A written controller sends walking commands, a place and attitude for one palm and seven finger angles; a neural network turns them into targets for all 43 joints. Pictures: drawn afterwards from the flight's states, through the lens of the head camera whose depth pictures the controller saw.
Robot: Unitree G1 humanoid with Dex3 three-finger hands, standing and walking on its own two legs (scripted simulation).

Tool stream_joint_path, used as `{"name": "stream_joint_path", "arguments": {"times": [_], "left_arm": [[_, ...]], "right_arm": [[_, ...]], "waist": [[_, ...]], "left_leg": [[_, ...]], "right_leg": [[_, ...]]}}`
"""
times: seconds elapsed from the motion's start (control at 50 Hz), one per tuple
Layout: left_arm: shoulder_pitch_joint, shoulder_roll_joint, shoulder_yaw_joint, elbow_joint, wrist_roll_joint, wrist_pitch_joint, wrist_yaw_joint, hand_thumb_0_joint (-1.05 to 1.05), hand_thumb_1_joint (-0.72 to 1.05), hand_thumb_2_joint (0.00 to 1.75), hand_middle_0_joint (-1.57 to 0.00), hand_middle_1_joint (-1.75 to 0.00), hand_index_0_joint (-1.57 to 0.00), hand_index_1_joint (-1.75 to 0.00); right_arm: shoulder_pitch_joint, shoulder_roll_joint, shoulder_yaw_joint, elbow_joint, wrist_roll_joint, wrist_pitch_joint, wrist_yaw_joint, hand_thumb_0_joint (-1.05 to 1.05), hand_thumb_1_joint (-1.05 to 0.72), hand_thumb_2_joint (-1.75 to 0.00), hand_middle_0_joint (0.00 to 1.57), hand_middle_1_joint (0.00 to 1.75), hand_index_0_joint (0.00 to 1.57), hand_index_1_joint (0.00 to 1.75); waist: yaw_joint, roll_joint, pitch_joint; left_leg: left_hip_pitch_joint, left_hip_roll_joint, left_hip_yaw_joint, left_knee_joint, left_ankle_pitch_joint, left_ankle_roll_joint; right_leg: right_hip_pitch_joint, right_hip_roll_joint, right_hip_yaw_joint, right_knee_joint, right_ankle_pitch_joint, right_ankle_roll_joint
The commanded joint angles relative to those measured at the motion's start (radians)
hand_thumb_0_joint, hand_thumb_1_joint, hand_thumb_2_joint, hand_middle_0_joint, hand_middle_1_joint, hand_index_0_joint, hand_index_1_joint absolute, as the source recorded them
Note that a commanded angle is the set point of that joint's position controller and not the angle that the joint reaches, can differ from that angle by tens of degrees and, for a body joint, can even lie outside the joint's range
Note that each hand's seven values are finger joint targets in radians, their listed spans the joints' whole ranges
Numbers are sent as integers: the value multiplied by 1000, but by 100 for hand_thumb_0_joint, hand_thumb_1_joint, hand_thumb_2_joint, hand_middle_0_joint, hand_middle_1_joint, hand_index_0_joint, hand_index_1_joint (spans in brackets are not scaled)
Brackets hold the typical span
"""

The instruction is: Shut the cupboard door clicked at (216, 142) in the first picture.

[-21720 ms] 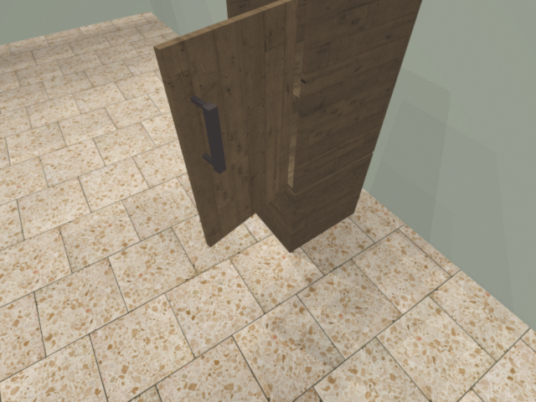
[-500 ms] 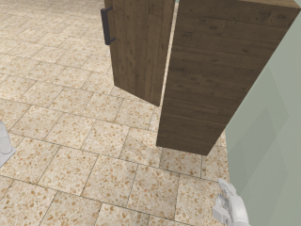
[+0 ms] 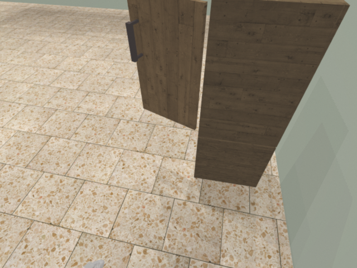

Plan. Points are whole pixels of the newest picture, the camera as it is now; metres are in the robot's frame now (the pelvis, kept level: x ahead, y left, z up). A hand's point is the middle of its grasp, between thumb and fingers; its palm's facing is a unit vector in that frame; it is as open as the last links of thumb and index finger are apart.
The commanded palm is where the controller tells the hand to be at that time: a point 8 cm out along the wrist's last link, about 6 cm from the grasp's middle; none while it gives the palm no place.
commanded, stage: let the arm hang, fingers relaxed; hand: left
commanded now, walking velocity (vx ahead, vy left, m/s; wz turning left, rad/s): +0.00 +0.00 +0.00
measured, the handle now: (135, 41) +0.96 +0.20 +0.08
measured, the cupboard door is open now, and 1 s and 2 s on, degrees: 69 69 69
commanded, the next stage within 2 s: look to check the result in 0.86 s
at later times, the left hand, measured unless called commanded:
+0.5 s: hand out of the picture -0.03 +0.21 -0.15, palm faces +0.02 -0.96 -0.27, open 7.3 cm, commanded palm none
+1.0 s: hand out of the picture +0.02 +0.16 -0.16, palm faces +0.02 -0.98 -0.18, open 7.4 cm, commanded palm none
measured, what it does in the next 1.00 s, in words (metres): stands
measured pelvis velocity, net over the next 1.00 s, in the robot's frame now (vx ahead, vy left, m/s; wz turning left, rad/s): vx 0.03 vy -0.01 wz -0.01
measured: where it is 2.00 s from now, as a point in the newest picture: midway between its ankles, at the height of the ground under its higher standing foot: outside the picture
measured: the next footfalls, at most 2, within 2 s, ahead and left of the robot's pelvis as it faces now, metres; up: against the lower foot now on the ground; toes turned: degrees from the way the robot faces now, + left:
none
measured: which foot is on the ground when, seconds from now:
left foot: down 0.00-1.00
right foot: down 0.00-1.00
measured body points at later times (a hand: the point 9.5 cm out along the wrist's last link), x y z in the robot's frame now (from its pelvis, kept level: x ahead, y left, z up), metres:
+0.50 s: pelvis +0.01 +0.00 +0.02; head +0.00 -0.01 +0.47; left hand -0.03 +0.26 -0.13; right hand +0.03 -0.23 -0.14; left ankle +0.08 +0.10 -0.72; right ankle -0.04 -0.11 -0.72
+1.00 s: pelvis +0.03 -0.01 +0.02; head +0.04 -0.01 +0.47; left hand +0.02 +0.21 -0.14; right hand +0.01 -0.22 -0.14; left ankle +0.08 +0.10 -0.72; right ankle -0.04 -0.11 -0.72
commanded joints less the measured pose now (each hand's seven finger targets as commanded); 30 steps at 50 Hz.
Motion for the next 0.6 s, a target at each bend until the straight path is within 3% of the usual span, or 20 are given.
{"name": "stream_joint_path", "arguments": {"times": [0.0,0.04,0.08,0.1,0.14,0.16,0.2,0.32,0.44,0.58], "left_arm": [[-70,175,50,19,-8,-66,19,0,90,90,-20,-30,-20,-30],[10,150,50,120,-15,-67,20,0,90,90,-20,-30,-20,-30],[75,129,68,191,-14,-67,19,0,90,90,-20,-30,-20,-30],[83,130,65,225,-15,-69,16,0,90,90,-20,-30,-20,-30],[91,123,62,280,-15,-74,12,0,90,90,-20,-30,-20,-30],[84,127,61,303,-15,-77,12,0,90,90,-20,-30,-20,-30],[85,120,57,342,-14,-83,13,0,90,90,-20,-30,-20,-30],[60,118,46,420,-14,-98,23,0,90,90,-20,-30,-20,-30],[64,111,36,465,-13,-93,28,0,90,90,-20,-30,-20,-30],[70,95,32,485,-13,-93,29,0,90,90,-20,-30,-20,-30]], "right_arm": [[37,-71,-19,-14,-6,-13,-2,0,-90,-90,20,30,20,30],[34,-88,-17,25,-8,-24,-9,0,-90,-90,20,30,20,30],[31,-90,-27,46,-8,-26,-20,0,-90,-90,20,30,20,30],[36,-91,-29,63,-4,-27,-24,0,-90,-90,20,30,20,30],[54,-79,-35,94,1,-28,-28,0,-90,-90,20,30,20,30],[63,-83,-38,104,5,-29,-31,0,-90,-90,20,30,20,30],[76,-77,-41,131,7,-31,-32,0,-90,-90,20,30,20,30],[98,-46,-41,204,12,-25,-29,0,-90,-90,20,30,20,30],[81,-33,-36,249,11,-16,-26,0,-90,-90,20,30,20,30],[61,-10,-28,268,10,-21,-27,0,-90,-90,20,30,20,30]], "waist": [[-4,-16,78],[32,190,51],[64,287,-5],[67,286,-24],[66,226,-57],[64,151,-53],[57,76,-56],[25,-101,33],[23,-76,146],[31,-36,153]], "left_leg": [[190,48,-98,-71,69,3],[95,101,-202,-242,-4,33],[60,134,-267,-349,-103,57],[72,133,-270,-363,-122,59],[106,125,-246,-370,-141,51],[120,127,-244,-363,-105,50],[145,117,-215,-356,-87,43],[252,80,-117,-279,33,18],[250,77,-104,-303,-19,13],[234,72,-97,-322,-3,8]], "right_leg": [[-228,-140,148,-236,-21,-82],[-74,-65,100,-161,9,-34],[42,-37,62,-126,51,-22],[60,-34,64,-137,65,-21],[82,-39,71,-180,89,-24],[89,-41,74,-202,104,-27],[89,-58,84,-239,119,-29],[-31,-109,123,-341,110,-40],[-109,-105,129,-374,26,-30],[-75,-103,126,-366,71,-21]]}}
